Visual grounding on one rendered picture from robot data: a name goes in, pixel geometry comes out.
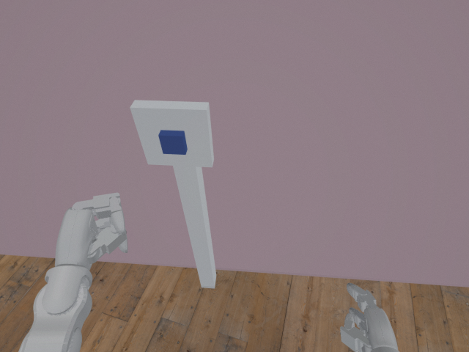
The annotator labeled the robot left forearm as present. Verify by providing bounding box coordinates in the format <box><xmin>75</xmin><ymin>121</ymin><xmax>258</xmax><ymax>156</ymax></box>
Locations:
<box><xmin>18</xmin><ymin>264</ymin><xmax>92</xmax><ymax>352</ymax></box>

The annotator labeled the button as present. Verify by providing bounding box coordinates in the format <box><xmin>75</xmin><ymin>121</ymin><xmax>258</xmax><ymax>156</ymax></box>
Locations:
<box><xmin>158</xmin><ymin>130</ymin><xmax>188</xmax><ymax>155</ymax></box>

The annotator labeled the panel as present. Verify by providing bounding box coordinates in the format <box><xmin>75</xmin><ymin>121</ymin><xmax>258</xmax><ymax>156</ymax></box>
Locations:
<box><xmin>130</xmin><ymin>100</ymin><xmax>216</xmax><ymax>289</ymax></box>

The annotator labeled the left robot hand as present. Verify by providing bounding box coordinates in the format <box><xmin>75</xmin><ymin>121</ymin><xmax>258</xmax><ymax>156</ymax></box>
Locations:
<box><xmin>55</xmin><ymin>193</ymin><xmax>128</xmax><ymax>271</ymax></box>

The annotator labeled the right robot hand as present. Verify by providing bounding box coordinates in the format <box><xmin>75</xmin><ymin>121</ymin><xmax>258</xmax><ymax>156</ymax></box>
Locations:
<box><xmin>340</xmin><ymin>283</ymin><xmax>398</xmax><ymax>352</ymax></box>

